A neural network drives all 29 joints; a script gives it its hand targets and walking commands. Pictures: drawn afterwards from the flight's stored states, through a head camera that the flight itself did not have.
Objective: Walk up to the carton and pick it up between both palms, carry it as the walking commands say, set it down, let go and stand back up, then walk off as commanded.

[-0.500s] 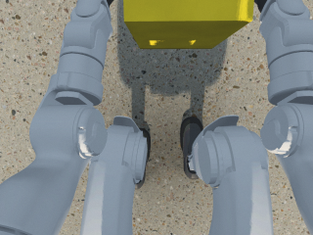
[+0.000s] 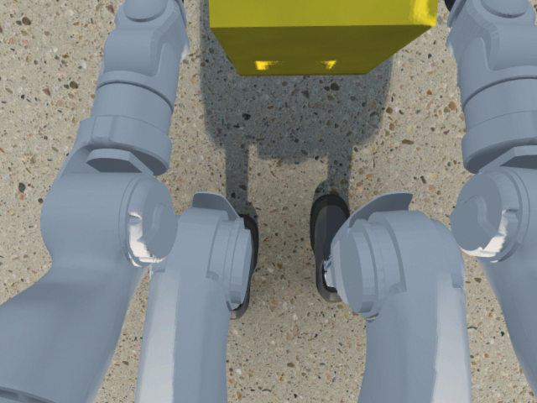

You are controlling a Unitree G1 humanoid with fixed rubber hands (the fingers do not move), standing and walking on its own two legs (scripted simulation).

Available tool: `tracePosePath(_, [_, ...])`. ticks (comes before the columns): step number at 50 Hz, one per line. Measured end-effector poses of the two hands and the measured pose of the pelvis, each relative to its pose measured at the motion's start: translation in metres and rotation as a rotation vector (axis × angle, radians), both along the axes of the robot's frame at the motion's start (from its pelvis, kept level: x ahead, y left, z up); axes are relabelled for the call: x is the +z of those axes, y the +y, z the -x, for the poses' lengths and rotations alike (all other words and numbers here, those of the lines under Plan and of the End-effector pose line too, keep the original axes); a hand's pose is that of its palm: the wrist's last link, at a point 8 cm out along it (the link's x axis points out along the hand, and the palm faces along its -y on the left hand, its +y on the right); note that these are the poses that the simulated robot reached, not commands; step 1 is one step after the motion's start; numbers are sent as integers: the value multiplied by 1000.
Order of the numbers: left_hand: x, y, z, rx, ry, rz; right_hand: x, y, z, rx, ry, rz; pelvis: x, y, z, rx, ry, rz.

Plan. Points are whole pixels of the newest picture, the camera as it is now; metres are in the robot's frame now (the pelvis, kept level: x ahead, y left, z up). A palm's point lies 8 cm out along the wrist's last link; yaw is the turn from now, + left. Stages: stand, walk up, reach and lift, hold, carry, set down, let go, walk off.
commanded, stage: set down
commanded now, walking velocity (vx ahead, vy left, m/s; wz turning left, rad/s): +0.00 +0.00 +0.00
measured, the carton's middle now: out of the picture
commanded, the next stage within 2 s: let go in 1.86 s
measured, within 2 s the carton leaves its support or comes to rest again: neither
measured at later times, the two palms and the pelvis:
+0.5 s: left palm out of the picture +0.56 +0.15 -0.16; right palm out of the picture +0.54 -0.23 -0.16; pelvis +0.01 +0.00 +0.01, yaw +0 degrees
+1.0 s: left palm out of the picture +0.57 +0.15 -0.04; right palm out of the picture +0.56 -0.23 -0.03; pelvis +0.00 +0.00 +0.09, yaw -1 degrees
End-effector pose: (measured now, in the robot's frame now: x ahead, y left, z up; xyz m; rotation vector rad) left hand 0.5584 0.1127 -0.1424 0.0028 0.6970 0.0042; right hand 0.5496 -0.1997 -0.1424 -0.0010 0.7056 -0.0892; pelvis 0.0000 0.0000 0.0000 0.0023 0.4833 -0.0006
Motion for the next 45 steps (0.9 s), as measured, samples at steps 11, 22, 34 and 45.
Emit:
tracePosePath(11, [-25,11,3,58,56,-41,-23,4,2,-36,63,64,8,-5,-5,-8,33,-7])
tracePosePath(22, [-18,37,-5,65,13,-87,-22,-20,-1,-97,31,82,6,-2,-9,5,32,-5])
tracePosePath(34, [16,33,-4,87,-20,-72,26,-27,-9,-100,-43,71,19,-2,1,-15,9,-7])
tracePosePath(45, [85,36,-13,91,-49,-83,81,-26,-8,-82,-44,80,71,-4,0,-17,3,-18])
